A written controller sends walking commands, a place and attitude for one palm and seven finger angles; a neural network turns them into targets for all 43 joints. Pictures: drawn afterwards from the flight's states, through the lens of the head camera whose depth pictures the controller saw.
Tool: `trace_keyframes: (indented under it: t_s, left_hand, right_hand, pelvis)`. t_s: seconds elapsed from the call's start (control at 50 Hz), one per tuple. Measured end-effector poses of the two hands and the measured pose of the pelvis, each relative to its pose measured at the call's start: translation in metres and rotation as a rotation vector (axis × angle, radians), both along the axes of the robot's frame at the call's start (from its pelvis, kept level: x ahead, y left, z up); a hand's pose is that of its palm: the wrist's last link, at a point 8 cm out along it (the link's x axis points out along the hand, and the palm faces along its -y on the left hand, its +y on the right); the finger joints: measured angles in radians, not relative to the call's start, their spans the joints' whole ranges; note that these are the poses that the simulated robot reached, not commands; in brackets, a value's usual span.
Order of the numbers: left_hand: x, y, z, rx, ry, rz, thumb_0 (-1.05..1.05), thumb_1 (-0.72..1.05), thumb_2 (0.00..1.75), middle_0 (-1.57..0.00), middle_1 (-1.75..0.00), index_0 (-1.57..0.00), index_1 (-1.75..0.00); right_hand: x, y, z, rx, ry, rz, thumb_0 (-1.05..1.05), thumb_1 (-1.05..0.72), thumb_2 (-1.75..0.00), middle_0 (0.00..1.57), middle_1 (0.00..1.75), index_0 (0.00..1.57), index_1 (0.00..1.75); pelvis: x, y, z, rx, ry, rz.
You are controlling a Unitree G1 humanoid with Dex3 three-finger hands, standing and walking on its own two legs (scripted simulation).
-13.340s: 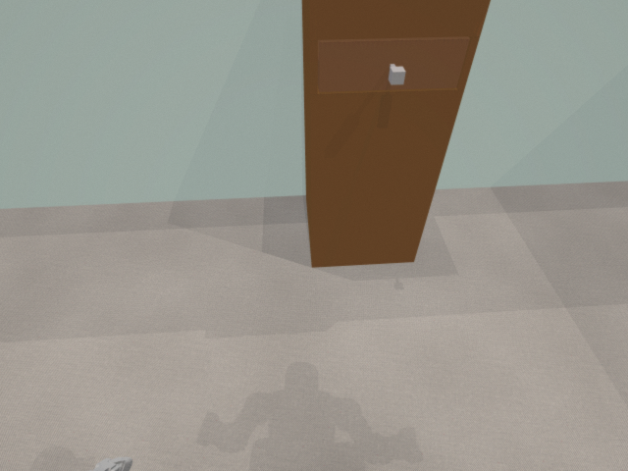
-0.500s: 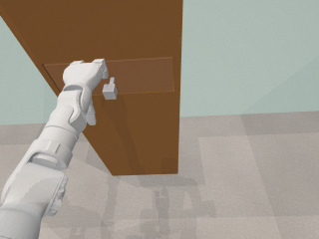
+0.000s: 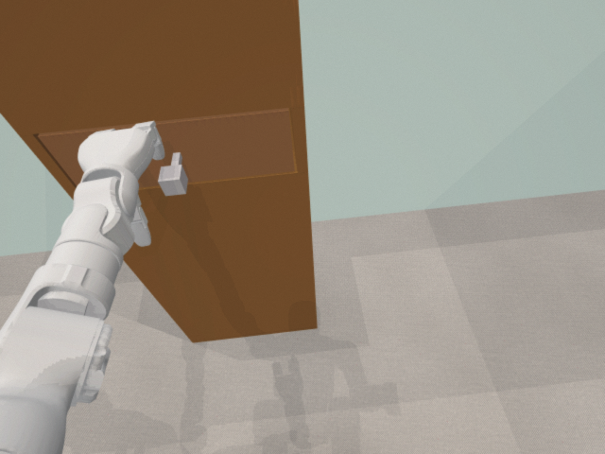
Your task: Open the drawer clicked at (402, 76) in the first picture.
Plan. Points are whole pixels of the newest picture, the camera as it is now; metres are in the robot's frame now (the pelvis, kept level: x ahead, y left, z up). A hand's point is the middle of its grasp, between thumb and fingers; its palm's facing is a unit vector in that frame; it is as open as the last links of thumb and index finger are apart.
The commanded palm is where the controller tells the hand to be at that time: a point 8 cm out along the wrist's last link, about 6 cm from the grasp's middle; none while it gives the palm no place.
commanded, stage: move the hooked fingers above the handle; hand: left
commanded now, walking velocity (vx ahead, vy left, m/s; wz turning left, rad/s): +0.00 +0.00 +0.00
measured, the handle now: (175, 172) +0.53 +0.21 +0.06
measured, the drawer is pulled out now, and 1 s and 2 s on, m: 0.00 0.00 0.00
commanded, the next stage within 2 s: none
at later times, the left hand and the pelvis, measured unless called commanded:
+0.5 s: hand (147, 160) +0.49 +0.22 +0.13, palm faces -0.06 -0.01 -1.00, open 13.5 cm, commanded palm +0.46 +0.23 +0.17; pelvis +0.00 +0.01 +0.00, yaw +0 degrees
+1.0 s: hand (147, 161) +0.49 +0.22 +0.13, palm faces -0.04 -0.01 -1.00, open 13.6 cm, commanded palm +0.46 +0.22 +0.17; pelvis +0.00 +0.02 +0.00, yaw +1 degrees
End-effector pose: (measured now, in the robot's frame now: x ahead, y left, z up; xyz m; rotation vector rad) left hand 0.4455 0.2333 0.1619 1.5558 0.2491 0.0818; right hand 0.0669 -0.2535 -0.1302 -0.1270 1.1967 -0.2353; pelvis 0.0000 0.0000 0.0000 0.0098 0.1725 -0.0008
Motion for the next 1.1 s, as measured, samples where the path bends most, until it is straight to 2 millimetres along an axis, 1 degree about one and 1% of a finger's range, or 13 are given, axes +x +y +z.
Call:
trace_keyframes:
  t_s: [0.06,0.12,0.24,0.34,0.44,0.52,0.6,0.66,0.74,0.82,0.94,1.0,1.1]
  left_hand:
    - [-0.011,0.001,-0.004,0.009,0.015,-0.080,0.00,-0.48,0.30,-0.34,-1.21,-0.32,-1.21]
    - [-0.016,-0.013,-0.002,0.014,-0.018,-0.193,0.00,-0.48,0.30,-0.33,-1.21,-0.32,-1.21]
    - [-0.003,-0.044,0.019,-0.032,-0.185,-0.281,0.00,-0.49,0.30,-0.33,-1.20,-0.32,-1.21]
    - [0.022,-0.030,0.027,0.014,-0.197,-0.099,0.00,-0.49,0.30,-0.32,-1.20,-0.32,-1.20]
    - [0.027,-0.027,0.032,0.007,-0.133,-0.052,0.00,-0.48,0.30,-0.35,-1.21,-0.35,-1.28]
    - [0.021,-0.015,0.014,-0.001,-0.013,-0.034,0.00,-0.48,0.30,-0.34,-1.21,-0.34,-1.27]
    - [0.008,-0.008,-0.013,-0.027,0.050,-0.114,0.00,-0.48,0.30,-0.33,-1.20,-0.33,-1.24]
    - [0.000,-0.008,-0.013,-0.019,-0.023,-0.200,0.00,-0.48,0.30,-0.33,-1.20,-0.30,-1.21]
    - [-0.001,-0.012,0.003,-0.003,-0.154,-0.253,0.00,-0.48,0.30,-0.33,-1.20,-0.29,-1.20]
    - [0.012,-0.010,0.018,-0.009,-0.216,-0.160,0.00,-0.49,0.30,-0.33,-1.20,-0.30,-1.20]
    - [0.023,-0.012,0.026,0.012,-0.144,-0.041,0.00,-0.48,0.30,-0.32,-1.20,-0.33,-1.25]
    - [0.021,-0.019,0.019,0.006,-0.063,-0.058,0.00,-0.48,0.30,-0.32,-1.20,-0.33,-1.25]
    - [0.013,-0.034,-0.009,-0.065,0.010,-0.168,0.00,-0.48,0.30,-0.32,-1.20,-0.33,-1.23]
  right_hand:
    - [0.009,-0.005,0.006,-0.035,-0.022,0.034,0.00,-0.91,-0.90,0.20,0.30,0.20,0.30]
    - [0.015,-0.009,0.008,-0.065,-0.032,0.067,0.00,-0.91,-0.90,0.20,0.30,0.20,0.30]
    - [0.018,-0.008,0.007,-0.067,-0.048,0.071,0.00,-0.91,-0.90,0.20,0.30,0.20,0.30]
    - [0.006,0.002,0.000,-0.024,-0.033,0.030,0.00,-0.91,-0.90,0.20,0.30,0.20,0.30]
    - [-0.015,0.012,-0.006,0.011,0.031,0.002,0.00,-0.91,-0.90,0.20,0.30,0.20,0.30]
    - [-0.026,0.013,-0.004,0.008,0.048,-0.027,0.00,-0.91,-0.90,0.20,0.30,0.20,0.30]
    - [-0.031,0.007,0.002,-0.026,0.051,-0.025,0.00,-0.91,-0.90,0.20,0.30,0.20,0.30]
    - [-0.030,0.001,0.004,-0.056,0.061,-0.004,0.00,-0.91,-0.90,0.20,0.30,0.20,0.30]
    - [-0.024,-0.002,0.002,-0.067,0.075,0.029,0.00,-0.91,-0.90,0.20,0.30,0.20,0.30]
    - [-0.015,0.000,-0.001,-0.049,0.062,0.036,0.00,-0.91,-0.90,0.20,0.30,0.20,0.30]
    - [-0.004,0.010,-0.004,-0.001,0.031,0.028,0.00,-0.91,-0.90,0.20,0.30,0.20,0.30]
    - [0.000,0.015,-0.004,0.013,0.017,0.025,0.00,-0.91,-0.90,0.20,0.30,0.20,0.30]
    - [0.006,0.017,0.001,0.001,-0.014,0.021,0.00,-0.91,-0.90,0.20,0.30,0.20,0.30]
  pelvis:
    - [-0.003,-0.001,0.000,-0.003,-0.008,0.025]
    - [-0.005,0.001,-0.002,-0.006,-0.010,0.049]
    - [-0.006,0.007,-0.005,-0.007,0.007,0.049]
    - [-0.006,0.010,-0.005,-0.004,0.032,0.016]
    - [-0.003,0.011,-0.004,-0.005,0.035,0.000]
    - [-0.001,0.011,-0.003,-0.006,0.022,-0.008]
    - [-0.002,0.010,-0.003,-0.009,0.013,0.000]
    - [-0.002,0.012,-0.004,-0.012,0.018,0.014]
    - [-0.002,0.015,-0.006,-0.015,0.027,0.038]
    - [-0.002,0.016,-0.006,-0.015,0.039,0.038]
    - [0.002,0.018,-0.005,-0.013,0.042,0.025]
    - [0.004,0.018,-0.004,-0.013,0.030,0.022]
    - [0.004,0.015,-0.004,-0.011,0.016,0.013]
